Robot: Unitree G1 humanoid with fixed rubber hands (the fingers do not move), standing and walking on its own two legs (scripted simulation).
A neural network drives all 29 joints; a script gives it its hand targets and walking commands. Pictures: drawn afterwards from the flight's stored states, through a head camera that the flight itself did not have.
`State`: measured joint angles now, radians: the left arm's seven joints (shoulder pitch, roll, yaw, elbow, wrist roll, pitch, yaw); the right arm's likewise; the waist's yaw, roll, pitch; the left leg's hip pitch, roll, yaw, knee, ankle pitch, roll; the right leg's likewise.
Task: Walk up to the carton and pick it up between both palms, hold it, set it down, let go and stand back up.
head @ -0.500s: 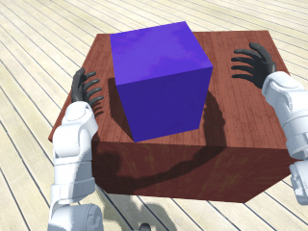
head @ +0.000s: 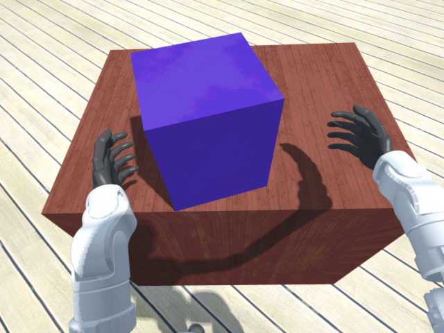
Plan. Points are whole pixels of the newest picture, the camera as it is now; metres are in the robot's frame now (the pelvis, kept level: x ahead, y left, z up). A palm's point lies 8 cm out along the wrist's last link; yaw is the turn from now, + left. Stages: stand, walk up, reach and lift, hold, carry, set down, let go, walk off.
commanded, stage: set down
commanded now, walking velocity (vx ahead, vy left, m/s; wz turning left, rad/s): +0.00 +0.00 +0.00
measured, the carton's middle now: (206, 127) +0.47 +0.10 +0.07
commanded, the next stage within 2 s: none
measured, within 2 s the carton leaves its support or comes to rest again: neither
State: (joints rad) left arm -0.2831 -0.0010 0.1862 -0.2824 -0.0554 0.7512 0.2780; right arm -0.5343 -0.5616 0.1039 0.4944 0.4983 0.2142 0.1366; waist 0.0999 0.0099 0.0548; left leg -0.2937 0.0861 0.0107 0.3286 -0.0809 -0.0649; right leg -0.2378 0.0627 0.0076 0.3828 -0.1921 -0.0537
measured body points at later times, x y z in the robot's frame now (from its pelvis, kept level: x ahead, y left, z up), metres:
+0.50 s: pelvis +0.00 -0.01 +0.00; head +0.03 -0.01 +0.45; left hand +0.28 +0.21 +0.09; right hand +0.34 -0.23 +0.06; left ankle +0.05 +0.16 -0.74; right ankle +0.00 -0.09 -0.74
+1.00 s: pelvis +0.00 +0.00 +0.00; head +0.04 +0.01 +0.45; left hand +0.26 +0.21 +0.03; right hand +0.28 -0.24 +0.01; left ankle +0.05 +0.16 -0.74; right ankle +0.00 -0.09 -0.74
